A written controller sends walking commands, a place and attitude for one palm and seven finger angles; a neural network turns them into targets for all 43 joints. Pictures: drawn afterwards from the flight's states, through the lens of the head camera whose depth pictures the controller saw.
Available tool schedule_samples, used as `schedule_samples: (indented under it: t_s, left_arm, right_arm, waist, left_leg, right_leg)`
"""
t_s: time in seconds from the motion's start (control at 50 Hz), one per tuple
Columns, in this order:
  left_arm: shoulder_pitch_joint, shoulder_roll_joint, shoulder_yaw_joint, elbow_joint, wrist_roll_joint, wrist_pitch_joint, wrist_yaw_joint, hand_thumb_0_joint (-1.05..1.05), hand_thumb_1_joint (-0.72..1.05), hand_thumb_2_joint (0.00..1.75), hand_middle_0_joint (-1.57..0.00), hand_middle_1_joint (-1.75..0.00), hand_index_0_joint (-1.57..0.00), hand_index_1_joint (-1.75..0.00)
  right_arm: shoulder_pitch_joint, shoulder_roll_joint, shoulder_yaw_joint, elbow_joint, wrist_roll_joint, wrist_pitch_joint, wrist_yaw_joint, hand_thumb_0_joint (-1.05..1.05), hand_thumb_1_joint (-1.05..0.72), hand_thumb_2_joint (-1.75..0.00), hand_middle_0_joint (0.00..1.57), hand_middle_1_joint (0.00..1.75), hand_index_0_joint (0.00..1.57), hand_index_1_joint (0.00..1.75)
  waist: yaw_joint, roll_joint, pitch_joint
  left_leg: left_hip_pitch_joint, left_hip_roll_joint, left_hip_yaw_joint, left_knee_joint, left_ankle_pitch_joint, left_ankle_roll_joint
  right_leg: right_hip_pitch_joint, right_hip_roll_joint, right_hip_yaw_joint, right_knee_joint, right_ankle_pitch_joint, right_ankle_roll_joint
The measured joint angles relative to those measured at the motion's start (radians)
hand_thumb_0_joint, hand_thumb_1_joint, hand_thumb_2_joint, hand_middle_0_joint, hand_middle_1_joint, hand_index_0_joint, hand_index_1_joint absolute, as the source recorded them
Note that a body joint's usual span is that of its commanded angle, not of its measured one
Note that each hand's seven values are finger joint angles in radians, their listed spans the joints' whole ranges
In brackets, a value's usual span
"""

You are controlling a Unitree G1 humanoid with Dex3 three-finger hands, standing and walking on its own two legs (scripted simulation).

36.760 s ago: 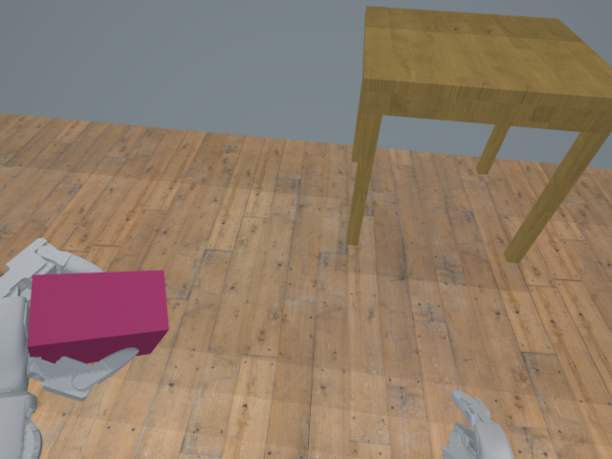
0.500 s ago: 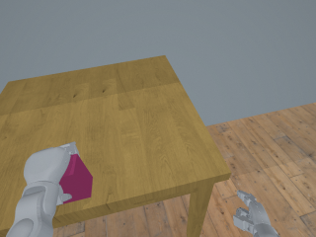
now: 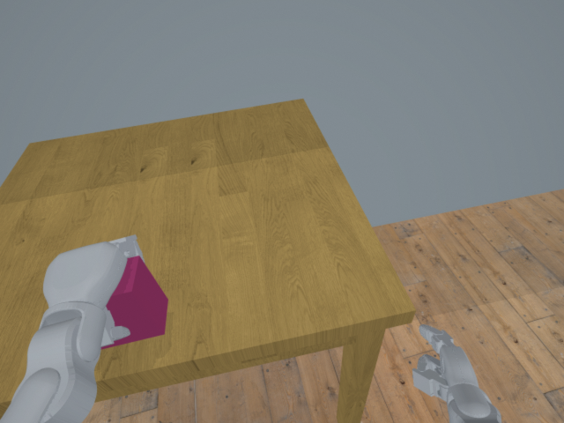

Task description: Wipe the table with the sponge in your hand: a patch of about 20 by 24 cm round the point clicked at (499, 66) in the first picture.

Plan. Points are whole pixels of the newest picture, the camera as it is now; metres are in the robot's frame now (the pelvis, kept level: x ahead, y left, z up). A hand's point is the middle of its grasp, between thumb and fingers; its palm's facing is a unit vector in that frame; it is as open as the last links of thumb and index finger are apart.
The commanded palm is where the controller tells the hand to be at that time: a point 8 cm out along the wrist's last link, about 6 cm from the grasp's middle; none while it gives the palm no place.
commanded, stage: lift the sponge slowly off the table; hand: left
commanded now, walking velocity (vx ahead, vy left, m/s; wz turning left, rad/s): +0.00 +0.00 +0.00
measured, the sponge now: (122, 310) +0.22 +0.28 +0.06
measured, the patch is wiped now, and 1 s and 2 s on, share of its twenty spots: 0.90 0.90 0.90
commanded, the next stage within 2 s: bring the sponge back beside the body in 1.16 s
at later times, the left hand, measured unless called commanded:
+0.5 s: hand (98, 277) +0.23 +0.29 +0.13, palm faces +0.07 -0.07 -0.99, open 10.3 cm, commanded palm +0.20 +0.29 +0.20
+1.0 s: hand (93, 255) +0.24 +0.28 +0.16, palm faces +0.13 -0.07 -0.99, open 10.3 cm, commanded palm +0.21 +0.28 +0.24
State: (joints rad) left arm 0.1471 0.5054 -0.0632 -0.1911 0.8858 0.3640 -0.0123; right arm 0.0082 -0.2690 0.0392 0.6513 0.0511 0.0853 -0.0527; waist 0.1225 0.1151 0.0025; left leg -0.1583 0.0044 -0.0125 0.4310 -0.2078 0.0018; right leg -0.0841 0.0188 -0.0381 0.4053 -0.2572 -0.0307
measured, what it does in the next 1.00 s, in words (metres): stands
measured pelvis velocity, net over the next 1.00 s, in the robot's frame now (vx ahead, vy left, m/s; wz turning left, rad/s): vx -0.02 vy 0.01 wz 0.01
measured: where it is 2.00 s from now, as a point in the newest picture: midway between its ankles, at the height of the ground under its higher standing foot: outside the picture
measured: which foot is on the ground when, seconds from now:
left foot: down 0.00-1.00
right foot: down 0.00-1.00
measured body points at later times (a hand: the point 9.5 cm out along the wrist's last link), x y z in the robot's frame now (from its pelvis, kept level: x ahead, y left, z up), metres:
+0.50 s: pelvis -0.01 +0.00 +0.00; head -0.02 -0.04 +0.45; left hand +0.22 +0.29 +0.18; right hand +0.25 -0.20 -0.08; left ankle +0.02 +0.12 -0.74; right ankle -0.02 -0.10 -0.74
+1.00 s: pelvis -0.02 +0.01 +0.00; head -0.03 -0.04 +0.45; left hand +0.23 +0.28 +0.21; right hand +0.25 -0.18 -0.07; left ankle +0.02 +0.12 -0.74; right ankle -0.02 -0.10 -0.74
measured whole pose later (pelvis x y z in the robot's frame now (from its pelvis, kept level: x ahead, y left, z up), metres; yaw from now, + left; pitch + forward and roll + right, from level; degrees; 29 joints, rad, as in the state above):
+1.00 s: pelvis -0.02 +0.01 +0.00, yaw +1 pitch -4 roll +0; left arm -0.05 0.58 -0.07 -0.24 0.85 0.44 -0.12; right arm -0.02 -0.27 0.07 0.64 0.06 0.08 -0.07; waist 0.14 0.12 0.01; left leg -0.17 -0.01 -0.02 0.41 -0.17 0.01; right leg -0.11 0.01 -0.04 0.40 -0.23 -0.02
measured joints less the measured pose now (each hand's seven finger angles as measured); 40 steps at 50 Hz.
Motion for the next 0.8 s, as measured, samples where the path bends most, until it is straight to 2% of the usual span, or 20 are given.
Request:
schedule_samples:
  t_s: [0.36,0.54,0.8]
  left_arm:
    - [-0.032,0.048,0.039,-0.034,-0.029,0.013,-0.05,0.0,-0.53,1.06,-0.7,-1.33,-0.73,-1.31]
    - [-0.065,0.063,0.032,-0.035,-0.036,0.009,-0.063,0.0,-0.53,1.06,-0.7,-1.33,-0.73,-1.31]
    - [-0.092,0.083,0.052,-0.083,-0.054,0.04,-0.094,0.0,-0.53,1.06,-0.7,-1.33,-0.73,-1.31]
  right_arm:
    - [0.008,-0.009,0.007,-0.008,0.003,0.001,-0.004,0.01,-0.91,-0.9,0.2,0.3,0.2,0.3]
    - [0.012,-0.008,0.01,-0.005,0.004,-0.004,-0.012,0.01,-0.91,-0.9,0.2,0.3,0.2,0.3]
    - [-0.007,-0.007,0.019,-0.017,0.006,-0.006,-0.006,0.01,-0.91,-0.9,0.2,0.3,0.2,0.3]
  waist:
    - [-0.005,0.002,0.002]
    - [0.0,0.003,0.004]
    - [0.003,0.009,0.0]
  left_leg:
    - [-0.003,0.0,-0.001,-0.003,0.006,-0.001]
    - [-0.007,-0.005,-0.005,-0.005,0.014,0.001]
    - [-0.015,-0.009,0.0,-0.005,0.021,0.006]
  right_leg:
    - [-0.004,0.0,0.0,-0.001,0.005,0.0]
    - [-0.008,-0.004,-0.004,0.0,0.009,0.003]
    - [-0.018,-0.008,0.001,0.003,0.016,0.008]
